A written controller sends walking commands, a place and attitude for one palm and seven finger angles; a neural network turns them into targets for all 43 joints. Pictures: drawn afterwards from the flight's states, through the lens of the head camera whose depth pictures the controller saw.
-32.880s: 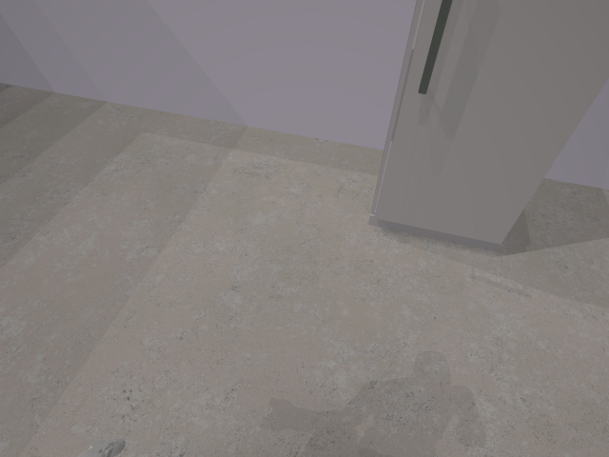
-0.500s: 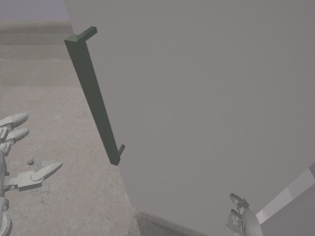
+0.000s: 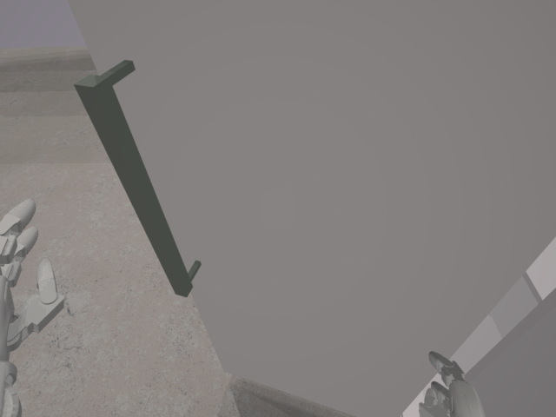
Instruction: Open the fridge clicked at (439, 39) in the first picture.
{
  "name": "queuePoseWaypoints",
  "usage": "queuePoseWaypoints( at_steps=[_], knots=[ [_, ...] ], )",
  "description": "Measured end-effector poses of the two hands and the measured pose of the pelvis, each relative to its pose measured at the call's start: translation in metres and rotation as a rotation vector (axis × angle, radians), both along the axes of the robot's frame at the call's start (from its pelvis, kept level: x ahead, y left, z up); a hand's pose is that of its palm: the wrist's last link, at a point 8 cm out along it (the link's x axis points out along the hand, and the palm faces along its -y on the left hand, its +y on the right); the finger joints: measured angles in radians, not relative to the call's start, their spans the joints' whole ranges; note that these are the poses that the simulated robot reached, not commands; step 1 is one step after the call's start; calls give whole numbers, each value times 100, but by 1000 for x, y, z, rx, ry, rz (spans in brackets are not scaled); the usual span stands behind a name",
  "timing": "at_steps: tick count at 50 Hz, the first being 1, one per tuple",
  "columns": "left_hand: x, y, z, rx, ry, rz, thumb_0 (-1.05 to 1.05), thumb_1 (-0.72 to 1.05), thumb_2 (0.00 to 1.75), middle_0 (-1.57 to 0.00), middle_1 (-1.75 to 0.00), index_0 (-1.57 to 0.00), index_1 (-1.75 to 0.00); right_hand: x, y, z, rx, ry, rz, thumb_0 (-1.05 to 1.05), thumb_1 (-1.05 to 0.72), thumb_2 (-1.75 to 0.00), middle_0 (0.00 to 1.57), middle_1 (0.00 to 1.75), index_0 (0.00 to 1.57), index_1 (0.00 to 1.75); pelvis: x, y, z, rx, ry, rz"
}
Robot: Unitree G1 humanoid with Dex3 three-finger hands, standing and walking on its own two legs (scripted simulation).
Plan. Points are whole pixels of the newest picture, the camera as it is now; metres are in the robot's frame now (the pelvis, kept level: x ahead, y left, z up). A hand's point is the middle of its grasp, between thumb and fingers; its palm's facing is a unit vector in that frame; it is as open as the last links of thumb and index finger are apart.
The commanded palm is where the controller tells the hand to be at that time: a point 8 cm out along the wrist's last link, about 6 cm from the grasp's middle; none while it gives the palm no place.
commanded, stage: draw the hand back to the body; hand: left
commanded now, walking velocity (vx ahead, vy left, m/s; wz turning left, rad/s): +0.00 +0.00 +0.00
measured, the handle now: (160, 205) +0.35 +0.22 +0.14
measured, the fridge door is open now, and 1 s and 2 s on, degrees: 74 74 74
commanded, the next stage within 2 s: step back with the hand held close in 0.18 s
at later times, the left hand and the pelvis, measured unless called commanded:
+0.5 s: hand (79, 293) +0.19 +0.25 +0.16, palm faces +0.40 -0.79 -0.46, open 7.4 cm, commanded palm +0.12 +0.30 +0.18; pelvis -0.02 +0.00 +0.00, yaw +0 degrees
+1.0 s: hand (23, 356) +0.12 +0.28 +0.14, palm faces +0.40 -0.80 -0.45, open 7.4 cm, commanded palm +0.06 +0.32 +0.18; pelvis -0.08 +0.02 -0.01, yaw +0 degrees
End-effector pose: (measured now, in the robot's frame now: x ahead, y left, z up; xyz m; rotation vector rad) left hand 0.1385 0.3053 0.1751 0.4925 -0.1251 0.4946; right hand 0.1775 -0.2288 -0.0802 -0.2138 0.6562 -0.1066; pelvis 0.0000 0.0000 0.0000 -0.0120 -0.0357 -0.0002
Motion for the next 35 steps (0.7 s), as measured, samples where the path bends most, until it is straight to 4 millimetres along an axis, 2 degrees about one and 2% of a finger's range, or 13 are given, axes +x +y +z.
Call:
queuePoseWaypoints(
  at_steps=[6, 11, 16, 20, 24, 27, 35],
  knots=[
    [-3, -15, 6, 15, -20, -27, 1, 88, 89, -22, -31, -21, -31, 2, -3, 0, 9, -19, 6, 2, -90, -90, 20, 30, 21, 30, 0, -8, 0, 1, -11, 3],
    [-4, -14, 13, 41, -39, -15, 1, 89, 90, -22, -31, -21, -31, 1, -4, -1, 21, -20, 4, 2, -90, -90, 20, 30, 21, 30, -1, -13, 0, 1, -16, 2],
    [-3, -14, 7, 18, -24, -3, 1, 89, 90, -21, -31, -21, -30, 1, -6, -2, 26, -20, 4, 2, -90, -90, 20, 30, 21, 30, -3, -14, 0, 2, -17, 2],
    [4, -18, 11, 22, -53, -32, 1, 89, 90, -21, -31, -21, -30, -1, -4, -2, 14, -1, 9, 2, -90, -90, 20, 30, 21, 30, -8, -11, 1, -7, -3, 6],
    [11, -20, 5, 40, -10, -92, 1, 89, 90, -21, -30, -21, -30, -13, -4, -2, 7, 39, -28, 2, -90, -90, 20, 30, 21, 30, -16, -5, 2, -1, 19, 0],
    [9, -17, 2, 65, 44, -129, 1, 89, 90, -21, -30, -21, -30, -25, -3, -2, 7, 64, -71, 2, -90, -90, 20, 30, 21, 30, -21, 2, 2, 6, 31, -11],
    [-19, 1, 18, 164, 63, -115, 1, 89, 90, -22, -31, -21, -30, -55, 7, -7, 6, 116, -99, 2, -90, -90, 20, 30, 21, 30, -38, 12, 2, 11, 44, -15]
  ],
)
